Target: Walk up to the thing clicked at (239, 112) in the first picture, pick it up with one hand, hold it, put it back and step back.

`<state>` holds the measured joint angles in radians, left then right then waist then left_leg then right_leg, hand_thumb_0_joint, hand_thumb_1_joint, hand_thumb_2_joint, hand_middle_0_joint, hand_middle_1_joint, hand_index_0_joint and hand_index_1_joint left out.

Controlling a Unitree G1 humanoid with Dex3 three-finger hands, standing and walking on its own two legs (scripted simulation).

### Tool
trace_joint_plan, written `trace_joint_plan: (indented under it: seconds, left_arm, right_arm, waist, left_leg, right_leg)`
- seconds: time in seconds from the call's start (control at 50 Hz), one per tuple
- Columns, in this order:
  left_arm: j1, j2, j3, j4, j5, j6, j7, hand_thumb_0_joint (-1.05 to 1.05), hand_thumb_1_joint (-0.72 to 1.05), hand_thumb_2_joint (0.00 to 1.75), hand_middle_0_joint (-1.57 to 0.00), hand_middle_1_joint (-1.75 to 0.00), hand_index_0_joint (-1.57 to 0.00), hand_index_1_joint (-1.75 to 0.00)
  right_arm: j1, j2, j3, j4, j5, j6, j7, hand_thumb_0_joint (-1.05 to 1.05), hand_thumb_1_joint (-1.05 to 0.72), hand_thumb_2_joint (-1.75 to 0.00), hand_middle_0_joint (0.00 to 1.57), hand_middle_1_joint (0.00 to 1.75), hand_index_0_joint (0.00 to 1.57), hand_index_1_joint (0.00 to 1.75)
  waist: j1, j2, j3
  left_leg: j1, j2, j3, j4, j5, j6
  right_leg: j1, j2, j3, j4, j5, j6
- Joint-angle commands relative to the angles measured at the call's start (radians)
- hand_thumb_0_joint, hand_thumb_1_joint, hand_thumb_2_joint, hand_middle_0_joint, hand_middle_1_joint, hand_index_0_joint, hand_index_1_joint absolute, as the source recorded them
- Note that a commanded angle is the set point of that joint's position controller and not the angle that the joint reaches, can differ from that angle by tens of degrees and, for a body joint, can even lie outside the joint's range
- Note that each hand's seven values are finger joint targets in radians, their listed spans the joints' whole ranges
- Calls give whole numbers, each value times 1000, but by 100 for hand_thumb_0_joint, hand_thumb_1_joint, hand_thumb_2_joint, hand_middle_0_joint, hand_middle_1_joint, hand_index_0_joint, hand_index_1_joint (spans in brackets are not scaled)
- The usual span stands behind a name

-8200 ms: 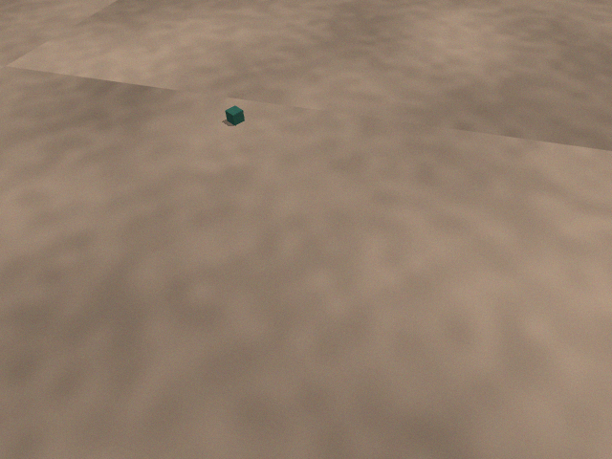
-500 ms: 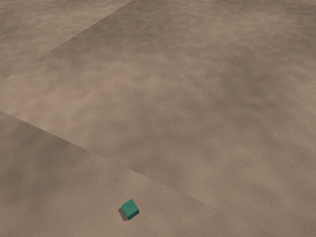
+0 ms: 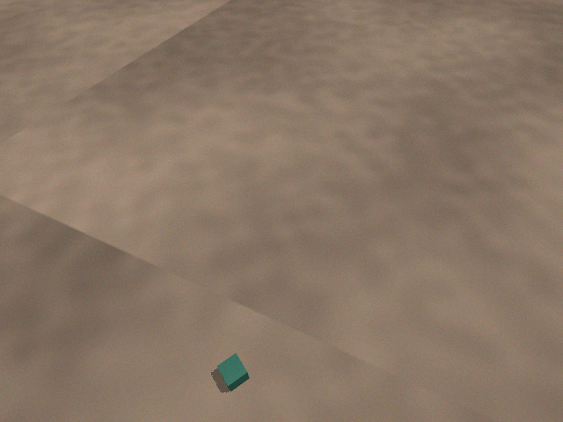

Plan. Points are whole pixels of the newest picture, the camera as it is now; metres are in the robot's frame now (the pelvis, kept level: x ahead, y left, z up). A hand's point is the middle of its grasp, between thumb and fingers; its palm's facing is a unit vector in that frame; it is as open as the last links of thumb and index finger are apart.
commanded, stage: stand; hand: left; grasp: from above
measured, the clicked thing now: (233, 372) +0.40 +0.20 -0.75
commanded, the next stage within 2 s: rise first in 1.20 s
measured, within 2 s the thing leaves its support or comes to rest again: neither
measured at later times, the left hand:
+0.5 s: hand out of the picture +0.07 +0.26 -0.16, palm faces -0.02 -0.94 -0.34, open 7.4 cm
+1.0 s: hand out of the picture +0.07 +0.26 -0.16, palm faces -0.01 -0.94 -0.34, open 7.4 cm
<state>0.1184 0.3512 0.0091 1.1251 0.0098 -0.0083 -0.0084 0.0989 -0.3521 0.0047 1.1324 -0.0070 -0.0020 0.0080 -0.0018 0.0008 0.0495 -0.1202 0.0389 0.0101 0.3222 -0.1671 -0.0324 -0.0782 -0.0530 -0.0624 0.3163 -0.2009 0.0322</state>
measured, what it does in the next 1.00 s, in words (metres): stands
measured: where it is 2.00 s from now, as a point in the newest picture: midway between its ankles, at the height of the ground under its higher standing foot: outside the picture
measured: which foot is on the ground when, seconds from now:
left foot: down 0.00-1.00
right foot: down 0.00-1.00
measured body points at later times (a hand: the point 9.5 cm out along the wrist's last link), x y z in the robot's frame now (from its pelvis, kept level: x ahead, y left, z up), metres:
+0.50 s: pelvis +0.00 +0.00 +0.00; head +0.01 +0.00 +0.45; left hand +0.07 +0.30 -0.13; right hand +0.08 -0.30 -0.13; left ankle +0.01 +0.14 -0.75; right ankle -0.02 -0.14 -0.75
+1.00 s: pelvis +0.00 +0.00 +0.00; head +0.01 +0.00 +0.45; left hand +0.07 +0.31 -0.13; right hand +0.07 -0.30 -0.13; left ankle +0.01 +0.14 -0.75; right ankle -0.02 -0.14 -0.75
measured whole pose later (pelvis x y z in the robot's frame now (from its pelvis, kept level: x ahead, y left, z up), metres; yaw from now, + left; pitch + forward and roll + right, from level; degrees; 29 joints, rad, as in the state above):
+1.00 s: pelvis +0.00 +0.00 +0.00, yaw +0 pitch -2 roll +0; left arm 0.13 0.35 0.01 1.12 0.01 -0.01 -0.01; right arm 0.11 -0.35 0.00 1.13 -0.01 0.00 0.01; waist 0.00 0.00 0.05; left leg -0.12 0.03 0.01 0.32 -0.17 -0.03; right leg -0.07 -0.06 -0.06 0.32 -0.20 0.04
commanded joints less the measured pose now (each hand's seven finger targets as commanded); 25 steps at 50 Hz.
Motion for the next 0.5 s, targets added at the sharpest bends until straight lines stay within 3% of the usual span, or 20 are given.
trace_joint_plan:
  seconds: [0.0,0.1,0.2,0.32,0.38,0.42,0.48]
  left_arm:
    - [-30,215,35,-62,4,-19,16,0,90,90,-20,-30,-20,-30]
    - [-29,221,37,-65,2,-21,17,0,90,90,-20,-30,-20,-30]
    - [-25,217,36,-61,3,-19,18,0,90,90,-20,-30,-20,-30]
    - [-24,212,37,-63,4,-17,16,0,90,90,-20,-30,-20,-30]
    - [-28,220,38,-67,4,-21,17,0,90,90,-20,-30,-20,-30]
    - [-24,217,37,-66,3,-21,16,0,90,90,-20,-30,-20,-30]
    - [-28,216,37,-68,3,-20,17,0,90,90,-20,-30,-20,-30]
  right_arm:
    - [-37,-213,-42,-59,-2,-23,-14,0,-90,-90,20,30,20,30]
    - [-35,-212,-43,-60,-3,-25,-14,0,-90,-90,20,30,20,30]
    - [-41,-214,-43,-63,-2,-20,-15,0,-90,-90,20,30,20,30]
    - [-45,-215,-43,-65,-2,-24,-14,0,-90,-90,20,30,20,30]
    - [-36,-214,-45,-65,-2,-24,-14,0,-90,-90,20,30,20,30]
    - [-35,-213,-43,-63,-3,-23,-15,0,-90,-90,20,30,20,30]
    - [-38,-214,-45,-66,-2,-23,-15,0,-90,-90,20,30,20,30]
  waist:
    - [0,-4,-91]
    - [1,-4,-95]
    - [5,-5,-68]
    - [6,9,-64]
    - [1,-4,-93]
    - [2,-2,-81]
    - [0,2,-84]
  left_leg:
    - [30,105,-72,-29,197,41]
    - [34,107,-73,-29,235,39]
    - [17,100,-70,-32,165,43]
    - [18,101,-77,-45,168,39]
    - [40,105,-74,-26,224,43]
    - [27,101,-69,-27,179,44]
    - [26,103,-71,-27,197,42]
  right_leg:
    - [3,-102,80,-50,176,-38]
    - [14,-103,79,-41,208,-37]
    - [2,-102,81,-64,153,-35]
    - [-5,-97,76,-59,131,-37]
    - [9,-102,77,-49,199,-38]
    - [9,-106,85,-60,175,-36]
    - [12,-104,81,-53,188,-39]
